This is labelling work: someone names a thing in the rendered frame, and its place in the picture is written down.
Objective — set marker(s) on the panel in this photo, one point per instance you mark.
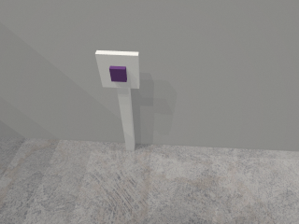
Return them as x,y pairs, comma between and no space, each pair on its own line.
130,60

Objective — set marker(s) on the button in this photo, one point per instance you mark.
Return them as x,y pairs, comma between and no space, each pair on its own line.
118,73

